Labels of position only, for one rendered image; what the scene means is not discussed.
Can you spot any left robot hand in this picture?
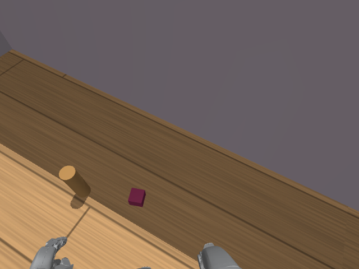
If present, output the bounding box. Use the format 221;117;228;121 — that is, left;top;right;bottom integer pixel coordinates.
30;236;73;269

